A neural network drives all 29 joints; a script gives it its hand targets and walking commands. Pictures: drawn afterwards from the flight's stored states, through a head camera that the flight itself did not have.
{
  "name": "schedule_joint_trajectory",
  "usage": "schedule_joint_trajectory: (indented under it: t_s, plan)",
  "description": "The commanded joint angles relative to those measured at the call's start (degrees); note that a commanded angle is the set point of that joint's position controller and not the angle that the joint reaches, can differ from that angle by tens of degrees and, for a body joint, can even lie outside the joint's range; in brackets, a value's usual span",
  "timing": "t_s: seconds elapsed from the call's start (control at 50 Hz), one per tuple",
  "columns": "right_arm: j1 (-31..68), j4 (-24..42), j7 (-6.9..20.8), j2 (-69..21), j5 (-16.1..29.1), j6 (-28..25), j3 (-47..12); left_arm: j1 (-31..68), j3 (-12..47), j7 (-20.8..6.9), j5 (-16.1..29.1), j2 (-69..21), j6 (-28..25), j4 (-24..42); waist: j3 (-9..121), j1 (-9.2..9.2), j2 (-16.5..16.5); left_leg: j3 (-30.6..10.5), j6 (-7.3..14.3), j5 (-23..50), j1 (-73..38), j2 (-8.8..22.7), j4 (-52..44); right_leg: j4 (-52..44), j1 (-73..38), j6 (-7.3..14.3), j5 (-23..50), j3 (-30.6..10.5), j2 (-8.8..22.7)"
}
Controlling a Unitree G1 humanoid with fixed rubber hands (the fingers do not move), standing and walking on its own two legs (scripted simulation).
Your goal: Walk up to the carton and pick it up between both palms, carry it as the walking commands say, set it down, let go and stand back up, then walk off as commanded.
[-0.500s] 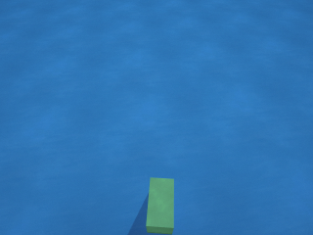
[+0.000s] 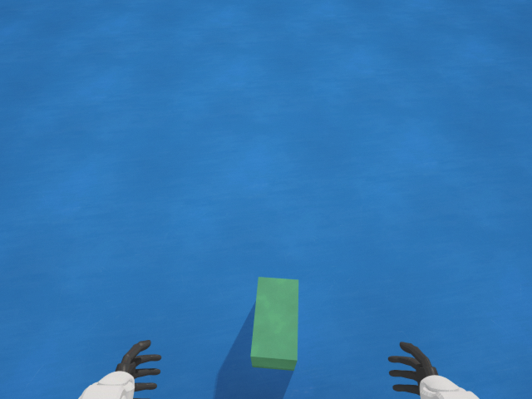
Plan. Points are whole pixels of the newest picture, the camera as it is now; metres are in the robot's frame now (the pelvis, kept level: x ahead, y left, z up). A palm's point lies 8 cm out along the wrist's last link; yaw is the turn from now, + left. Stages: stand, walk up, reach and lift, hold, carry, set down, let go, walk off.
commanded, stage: reach and lift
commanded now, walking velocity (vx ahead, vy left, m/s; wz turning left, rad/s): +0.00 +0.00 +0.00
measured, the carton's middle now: (275, 322) +0.45 +0.00 -0.68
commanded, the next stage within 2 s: none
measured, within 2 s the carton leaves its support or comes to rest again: neither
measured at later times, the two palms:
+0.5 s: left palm (152, 366) +0.21 +0.22 -0.14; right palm (395, 375) +0.20 -0.19 -0.15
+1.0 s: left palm (187, 299) +0.33 +0.19 -0.17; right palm (362, 309) +0.32 -0.16 -0.17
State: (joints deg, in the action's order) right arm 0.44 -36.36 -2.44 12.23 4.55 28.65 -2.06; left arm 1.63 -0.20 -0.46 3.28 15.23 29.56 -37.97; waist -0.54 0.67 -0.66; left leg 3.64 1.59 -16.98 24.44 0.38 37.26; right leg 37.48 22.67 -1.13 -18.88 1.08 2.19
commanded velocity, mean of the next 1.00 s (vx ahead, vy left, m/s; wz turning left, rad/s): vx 0.00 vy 0.00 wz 0.00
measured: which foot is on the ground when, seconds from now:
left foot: down 0.00-1.00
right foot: down 0.00-1.00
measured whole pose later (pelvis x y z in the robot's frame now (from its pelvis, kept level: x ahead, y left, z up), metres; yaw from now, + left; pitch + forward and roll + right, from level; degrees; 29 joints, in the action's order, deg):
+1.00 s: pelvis -0.07 -0.01 -0.07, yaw +0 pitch +26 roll +0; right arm 39.5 -38.5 -10.4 0.4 -2.9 23.2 11.7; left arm 44.7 -13.9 -0.6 -3.9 10.4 21.3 -47.6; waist -1.6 0.0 -1.0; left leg 2.8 1.2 -16.6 67.7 1.8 58.2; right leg 59.7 66.3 -0.3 -19.5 1.2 1.5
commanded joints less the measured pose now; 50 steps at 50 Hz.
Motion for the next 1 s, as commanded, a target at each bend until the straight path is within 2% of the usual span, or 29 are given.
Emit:
schedule_joint_trajectory:
  t_s: [0.0, 0.04, 0.12, 0.16, 0.22, 0.28, 0.38, 0.54, 0.68, 0.82, 0.98]
  plan:
    - [-13.4, 1.4, 0.6, -0.1, -1.9, 10.3, 1.2, -9.5, -0.6, 0.0, -0.6, 0.1, 9.6, 3.0, 5.6, -0.8, 3.1, -4.9, 1.0, 9.1, -7.5, -0.7, -6.7, -5.3, 5.2, 3.4, 6.8, -1.5, -3.4]
    - [-11.2, 5.9, 1.3, -0.8, -4.5, 9.0, 2.7, -8.6, -2.2, -0.1, -3.2, -2.2, 8.6, 7.2, 6.6, -0.89, 3.5, -6.0, 1.0, 15.0, -8.4, -0.9, -6.2, -4.8, 6.7, 3.7, 10.1, -1.1, -4.2]
    - [-5.8, 14.6, 1.8, -1.2, -8.5, 4.2, 5.9, -4.5, -5.5, -0.9, -6.9, -2.2, 3.5, 13.5, 11.4, -0.11, 2.4, -6.0, 0.8, 21.3, -7.6, -0.6, -2.8, -2.2, 9.2, 3.3, 13.4, -1.2, -4.3]
    - [-4.0, 16.7, 1.8, -1.6, -9.2, 1.7, 6.7, -3.8, -6.8, -1.2, -8.0, -1.4, 0.7, 14.9, 15.2, 0.33, 2.5, -5.7, 0.0, 24.6, -6.8, -0.5, 0.4, 0.4, 10.9, 2.7, 15.3, -1.6, -4.2]
    - [-2.5, 16.6, 1.4, -2.9, -9.1, -2.2, 6.4, -2.8, -7.9, -1.7, -8.5, -0.3, -3.8, 14.4, 18.4, 0.56, 1.9, -4.5, -1.1, 25.9, -3.4, -0.7, 4.8, 4.2, 12.9, 1.4, 16.5, -2.1, -4.6]
    - [-1.0, 16.8, 0.1, -4.6, -6.9, -4.2, 5.4, 0.0, -7.4, -2.3, -6.9, 1.0, -6.2, 14.5, 21.4, 0.72, 1.1, -3.3, -1.2, 23.7, 1.1, -1.1, 7.7, 6.9, 13.1, 0.3, 17.2, -2.3, -4.9]
    - [-1.3, 17.2, -2.4, -7.3, -5.0, -4.1, 4.1, 0.5, -6.4, -3.0, -4.8, 1.1, -6.5, 12.3, 25.2, 0.61, 0.5, -2.9, -0.3, 21.7, 5.1, -1.2, 10.3, 8.1, 14.2, -0.5, 17.2, -2.5, -5.0]
    - [11.7, 15.4, -4.2, -9.0, -6.5, -4.5, 6.6, 14.3, -8.8, -3.4, -5.7, 0.1, -7.2, 10.1, 23.6, 0.23, 1.9, -2.6, 0.3, 8.4, 12.5, -1.2, 11.3, 9.9, 22.5, -0.6, 5.2, -1.6, -5.0]
    - [26.3, 12.6, -5.3, -9.8, -6.8, -3.0, 9.1, 30.2, -10.3, -2.3, -6.5, 0.6, -5.8, 6.9, 26.8, -0.23, 2.1, -2.6, -0.1, 1.1, 15.1, -1.6, 12.0, 12.0, 25.2, -0.1, -1.4, -0.5, -4.6]
    - [39.5, 8.1, -6.7, -9.9, -6.7, -3.1, 11.2, 43.7, -12.1, -1.1, -7.0, 0.5, -5.8, 1.3, 31.4, -0.13, 2.2, -2.3, -0.3, -0.1, 16.8, -2.3, 12.9, 13.3, 27.4, 0.1, -2.8, 0.4, -4.9]
    - [52.8, 1.6, -8.6, -10.2, -8.2, -8.0, 14.9, 58.1, -15.3, 0.4, -7.5, 0.4, -10.9, -6.7, 38.5, 0.41, 1.6, -1.9, -1.2, 2.9, 20.3, -3.5, 15.2, 15.3, 31.5, -0.6, -0.9, 1.1, -5.8]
